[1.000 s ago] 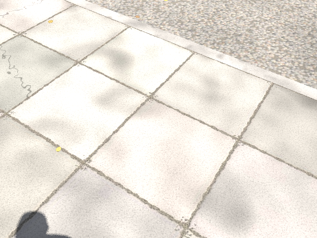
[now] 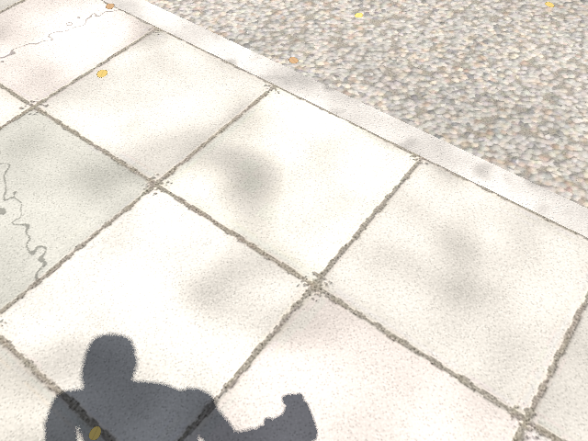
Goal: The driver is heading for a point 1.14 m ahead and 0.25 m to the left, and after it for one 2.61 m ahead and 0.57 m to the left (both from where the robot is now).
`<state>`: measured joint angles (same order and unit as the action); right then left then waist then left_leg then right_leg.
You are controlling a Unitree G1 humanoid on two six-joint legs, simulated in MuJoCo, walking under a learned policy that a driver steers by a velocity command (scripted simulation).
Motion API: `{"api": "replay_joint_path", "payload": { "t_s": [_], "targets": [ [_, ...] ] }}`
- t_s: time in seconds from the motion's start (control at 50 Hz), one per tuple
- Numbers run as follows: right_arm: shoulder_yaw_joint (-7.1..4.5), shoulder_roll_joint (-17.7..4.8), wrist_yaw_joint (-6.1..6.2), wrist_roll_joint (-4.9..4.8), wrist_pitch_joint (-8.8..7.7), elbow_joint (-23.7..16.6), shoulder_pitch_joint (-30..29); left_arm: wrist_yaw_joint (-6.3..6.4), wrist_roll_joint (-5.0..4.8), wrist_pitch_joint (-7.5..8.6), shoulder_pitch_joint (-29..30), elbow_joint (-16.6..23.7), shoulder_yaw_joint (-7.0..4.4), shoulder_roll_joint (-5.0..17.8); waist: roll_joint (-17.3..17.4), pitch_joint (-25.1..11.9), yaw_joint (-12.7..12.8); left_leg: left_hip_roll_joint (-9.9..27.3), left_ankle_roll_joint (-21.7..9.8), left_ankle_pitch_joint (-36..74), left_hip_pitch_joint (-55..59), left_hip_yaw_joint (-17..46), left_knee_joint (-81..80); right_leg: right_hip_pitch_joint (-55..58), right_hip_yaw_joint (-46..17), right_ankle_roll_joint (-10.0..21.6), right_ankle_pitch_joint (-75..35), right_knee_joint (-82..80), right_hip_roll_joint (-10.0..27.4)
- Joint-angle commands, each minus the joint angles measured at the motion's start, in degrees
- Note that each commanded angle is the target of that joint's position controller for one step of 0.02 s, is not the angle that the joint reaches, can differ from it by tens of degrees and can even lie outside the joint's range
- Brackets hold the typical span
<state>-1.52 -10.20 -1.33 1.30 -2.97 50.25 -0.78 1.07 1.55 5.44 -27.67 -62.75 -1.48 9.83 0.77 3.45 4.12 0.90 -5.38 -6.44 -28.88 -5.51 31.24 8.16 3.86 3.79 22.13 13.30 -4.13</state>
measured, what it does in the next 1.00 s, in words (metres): walks ahead: left foot, then right foot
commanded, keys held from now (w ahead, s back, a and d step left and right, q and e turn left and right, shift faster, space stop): w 0.02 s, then no key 0.84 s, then w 0.14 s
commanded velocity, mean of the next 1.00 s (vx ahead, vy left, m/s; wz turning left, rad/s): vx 0.15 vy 0.00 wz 0.00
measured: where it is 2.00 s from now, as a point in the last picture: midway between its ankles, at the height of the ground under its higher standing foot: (328, 357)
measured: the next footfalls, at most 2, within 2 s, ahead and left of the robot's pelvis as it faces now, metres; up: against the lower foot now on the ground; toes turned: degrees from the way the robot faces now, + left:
left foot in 0.02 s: +0.18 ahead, +0.09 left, +0.00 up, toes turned +5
right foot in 0.46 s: +0.28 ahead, -0.09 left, +0.00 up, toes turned -2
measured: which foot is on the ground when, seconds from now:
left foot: up 0.00-0.00, down 0.02-1.00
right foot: down 0.00-0.04, up 0.06-0.44, down 0.46-1.00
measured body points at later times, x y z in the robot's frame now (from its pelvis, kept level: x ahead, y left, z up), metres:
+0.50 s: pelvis +0.18 +0.01 +0.01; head +0.20 +0.00 +0.46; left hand +0.26 +0.23 -0.14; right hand +0.17 -0.21 -0.15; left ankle +0.14 +0.08 -0.73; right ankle +0.24 -0.09 -0.73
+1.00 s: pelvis +0.22 -0.02 +0.01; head +0.22 -0.02 +0.46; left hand +0.20 +0.21 -0.15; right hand +0.18 -0.23 -0.15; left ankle +0.14 +0.08 -0.72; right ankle +0.24 -0.09 -0.73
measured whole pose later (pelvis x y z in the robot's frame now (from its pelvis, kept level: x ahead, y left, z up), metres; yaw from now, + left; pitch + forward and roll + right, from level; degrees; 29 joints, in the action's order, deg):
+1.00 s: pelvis +0.22 -0.02 +0.01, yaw +1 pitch -1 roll -1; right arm -0.1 -8.2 2.1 1.5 -0.4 65.5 21.0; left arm 1.8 0.4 0.3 -18.0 -64.9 -1.6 8.3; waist 1.1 0.4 0.1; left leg 0.5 -3.4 -25.0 -4.4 -3.2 27.8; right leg -13.0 3.6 5.2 14.7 27.2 -3.6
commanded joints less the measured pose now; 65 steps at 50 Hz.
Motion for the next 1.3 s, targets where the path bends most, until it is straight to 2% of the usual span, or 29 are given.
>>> {"api": "replay_joint_path", "payload": {
  "t_s": [0.02,0.04,0.06,0.08,0.1,0.14,0.18,0.24,0.3,0.42,0.46,0.48,0.5,0.52,0.54,0.58,0.62,0.68,0.86,0.92,0.98,1.06,1.1,1.12,1.14,1.16,1.18,1.22,1.3],
  "targets": [
    [-3.14,-8.43,1.43,0.8,-1.7,3.5,19.96,0.25,-0.41,0.2,0.51,1.71,-1.53,9.02,-4.07,-9.03,-11.79,-1.51,-4.36,-0.09,24.05,0.69,-5.34,-7.09,-2.36,4.34,-57.1,25.98,13.6],
    [-4.54,-13.77,2.13,2.5,-2.08,5.06,29.09,-0.15,-2.13,0.36,-0.75,3.88,-0.48,5.33,3.1,-16.78,-13.38,13.47,-8.59,0.12,41.11,17.95,-5.57,-22.77,0.48,2.16,-34.66,44.93,8.89],
    [-5.26,-15.58,1.59,1.29,-1.28,5.35,28.62,-0.33,-3.54,0.21,-6.52,3.09,-0.91,4.24,12.57,-23.08,-10.28,25.45,-16.69,12.59,49.03,41.9,-11.73,-36.75,-0.87,0.27,7.99,63.88,-1.84],
    [-4.67,-13.21,1.21,-0.54,-0.95,4.19,22.19,0.15,-1.99,-0.26,-1.86,3.51,-1.99,8.02,2.65,-16.21,-8.09,22.47,-15.18,19.16,41.89,34.58,-11.76,-40.1,-7.31,0.76,4.64,66.0,2.15],
    [-3.46,-9.31,1.15,-0.75,-1.37,3.65,17.17,0.17,-1.44,-0.09,2.38,4.72,-1.75,6.38,1.06,-9.1,-6.74,20.54,-13.72,27.46,33.81,25.87,-12.27,-40.57,-7.49,0.41,1.59,63.83,3.87],
    [-1.79,-3.93,1.46,-0.72,-2.14,4.93,15.62,0.02,-0.06,-1.0,4.31,4.97,-1.97,4.89,0.29,-3.32,-3.91,14.98,-9.0,34.47,23.78,15.3,-14.98,-36.95,-7.08,-0.27,-0.87,56.27,6.61],
    [-1.09,-3.11,1.7,-0.46,-2.69,6.32,16.96,-0.5,0.48,-2.56,2.36,4.22,-1.82,2.98,1.81,-3.81,-2.15,12.84,-7.38,40.0,19.77,10.76,-15.8,-32.1,-6.03,-1.21,-2.26,52.21,5.86],
    [-1.06,-6.03,1.78,-0.14,-3.14,7.13,17.43,-0.61,0.23,-3.83,3.56,4.42,-1.6,2.18,2.83,-4.75,-0.41,11.08,-7.26,45.56,18.13,6.25,-15.62,-31.02,-4.27,-2.35,-5.46,44.62,5.27],
    [-0.39,-5.84,1.88,-0.1,-2.56,7.84,18.15,-0.2,-0.2,-4.2,9.38,5.6,-0.89,2.08,5.23,-4.54,-1.68,8.84,-5.53,43.8,17.65,3.31,-15.05,-28.85,-2.05,-2.52,-10.37,33.03,5.38],
    [0.24,-5.17,2.54,-0.06,-0.84,9.91,21.08,0.87,-0.59,-4.14,13.27,5.07,-0.35,3.12,4.85,-3.59,-3.69,10.97,-5.21,28.37,19.37,6.9,-12.13,-23.45,-1.7,-1.44,-11.07,20.56,5.38],
    [0.44,-4.61,2.92,-0.25,-0.32,10.24,21.1,1.2,-0.13,-3.38,11.49,4.09,-0.16,3.66,1.15,-2.51,-2.53,9.22,-2.02,14.68,16.62,7.74,-9.34,-16.15,-4.49,-0.74,-21.18,8.79,7.54],
    [0.49,-4.12,3.08,0.05,-0.2,10.14,23.46,1.49,0.21,-2.75,9.14,3.48,-0.76,7.06,-2.74,-4.26,-3.79,6.58,-0.04,4.11,14.36,6.75,-6.75,-10.79,-10.02,-0.07,-34.73,8.92,13.41],
    [1.09,-0.14,3.05,-0.78,0.23,11.97,31.47,1.5,-0.51,-2.85,10.91,3.43,-0.73,8.34,-8.86,-5.21,-8.14,2.24,1.31,-10.93,13.05,4.6,-7.48,-9.64,-14.37,4.43,-44.53,10.47,18.55],
    [1.14,-0.72,3.59,-0.76,1.19,13.5,31.01,1.18,-1.17,-3.21,11.98,3.38,-0.08,5.19,-8.29,-4.67,-6.36,1.34,2.06,-13.73,17.77,3.97,-9.43,-14.92,-15.3,5.67,-38.55,9.17,18.66],
    [0.75,-2.18,3.75,-0.66,1.68,13.28,28.59,0.85,-1.0,-3.39,13.8,3.67,0.19,3.88,-6.8,-1.56,-6.37,1.44,2.3,-11.41,19.08,4.88,-10.87,-18.62,-13.74,4.02,-31.57,7.9,15.64],
    [0.35,-3.35,3.53,-0.46,2.1,12.73,24.88,1.1,-0.98,-3.62,13.81,3.16,0.24,3.63,-5.67,-0.45,-5.37,2.87,2.36,-5.97,21.14,5.97,-11.89,-20.17,-10.82,1.64,-26.8,7.13,11.89],
    [0.75,-2.07,3.44,-0.48,2.1,13.08,24.73,1.51,-1.53,-3.64,12.4,1.99,0.14,3.55,-4.19,-1.03,-5.18,3.91,2.48,-3.87,21.15,6.36,-12.56,-17.93,-9.66,0.95,-26.85,7.28,10.67],
    [0.88,-1.86,3.88,-0.58,2.02,13.98,24.43,1.53,-1.42,-3.66,11.74,1.24,0.11,3.35,-1.57,-1.54,-4.77,4.22,2.81,-3.3,21.29,6.34,-13.19,-15.72,-9.7,1.14,-28.97,7.51,10.86],
    [1.26,-1.26,4.32,-0.59,2.68,15.59,24.23,1.65,-1.25,-4.17,10.13,-1.1,0.32,2.78,-0.44,-0.1,-4.46,4.84,3.07,-4.0,21.7,6.36,-13.71,-15.96,-9.47,0.84,-25.96,6.06,10.14],
    [0.9,-1.78,3.99,-0.06,2.74,15.85,25.68,1.38,-1.21,-4.88,8.45,-1.69,-0.59,4.48,-1.2,1.07,-4.29,2.41,1.32,-20.32,19.44,4.74,-11.16,-18.54,-9.65,2.6,0.88,5.47,7.83],
    [1.03,-0.91,3.28,0.39,2.21,14.11,25.17,0.65,-1.14,-5.12,5.72,-1.38,-1.49,5.21,-2.72,7.28,-3.3,1.32,-0.74,-29.29,11.2,4.92,-6.34,-22.74,-16.81,6.35,19.55,2.32,11.21],
    [0.82,-0.51,2.17,0.68,0.41,12.16,24.58,0.02,-0.82,-4.66,2.17,-1.54,-2.72,6.96,-5.97,3.82,-2.9,-1.14,-1.62,-20.23,10.76,2.36,1.28,-19.81,-29.4,11.01,21.62,-4.61,18.67],
    [0.72,0.13,1.85,0.33,-0.32,13.06,29.13,-0.2,-1.35,-4.51,7.95,0.45,-2.92,6.98,-4.77,3.55,-6.7,-0.38,-2.96,-18.22,20.26,3.84,-4.01,-28.1,-25.31,9.1,19.59,-2.79,16.68],
    [0.58,-0.11,2.01,0.21,-0.62,14.31,33.67,-0.41,-1.8,-4.33,13.47,2.6,-2.73,6.04,-1.75,4.43,-9.77,1.47,-3.94,-19.7,27.35,7.42,-10.18,-35.87,-19.38,6.53,17.19,2.02,13.0],
    [-0.09,-2.54,2.61,-0.06,-1.09,15.6,39.11,-0.69,-2.15,-3.62,19.77,5.67,-2.0,3.43,5.62,5.64,-12.67,7.89,-5.86,-26.85,34.6,18.72,-18.83,-45.52,-9.84,3.26,10.14,13.7,6.25],
    [-1.48,-7.02,3.16,-0.5,-1.3,16.8,42.47,-1.04,-1.5,-2.52,22.64,7.88,-1.45,1.38,13.24,7.71,-13.0,17.12,-8.15,-28.48,40.33,31.62,-26.26,-54.22,0.31,0.89,2.33,27.4,0.5],
    [-1.71,-6.85,3.47,0.01,-0.96,16.57,40.55,-1.09,0.31,-1.93,22.99,8.03,-2.11,4.6,7.47,10.59,-11.28,19.73,-8.64,-20.21,40.22,31.28,-25.04,-58.71,0.08,0.72,3.61,33.52,3.03],
    [-1.3,-4.78,3.48,0.34,-1.24,15.45,37.97,-1.95,0.33,-1.39,19.3,6.67,-2.27,3.99,2.48,7.61,-8.15,17.28,-7.53,-8.68,40.77,25.43,-23.76,-57.53,-1.81,0.25,-0.17,39.4,5.48],
    [-0.53,-3.29,3.05,-0.12,-2.35,14.43,34.53,-2.99,0.2,-2.15,22.53,8.99,-2.1,2.67,4.26,6.2,-5.54,11.8,-5.59,8.06,33.83,14.37,-23.68,-52.24,0.87,-0.97,-7.68,39.17,5.42]
  ]
}}
Keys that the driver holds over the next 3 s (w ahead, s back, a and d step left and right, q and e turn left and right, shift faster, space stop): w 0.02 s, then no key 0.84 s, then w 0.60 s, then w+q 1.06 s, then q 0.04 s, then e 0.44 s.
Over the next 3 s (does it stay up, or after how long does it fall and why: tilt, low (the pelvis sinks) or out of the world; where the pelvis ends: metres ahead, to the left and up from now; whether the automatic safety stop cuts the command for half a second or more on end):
stays up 1.07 0.14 0.01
